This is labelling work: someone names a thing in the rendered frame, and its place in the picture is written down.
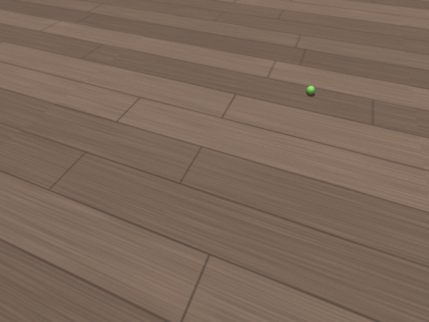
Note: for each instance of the ball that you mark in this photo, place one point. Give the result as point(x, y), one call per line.
point(310, 90)

